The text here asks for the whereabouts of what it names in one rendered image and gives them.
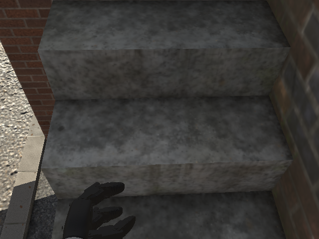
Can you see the robot left hand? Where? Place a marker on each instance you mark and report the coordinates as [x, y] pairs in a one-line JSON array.
[[83, 220]]

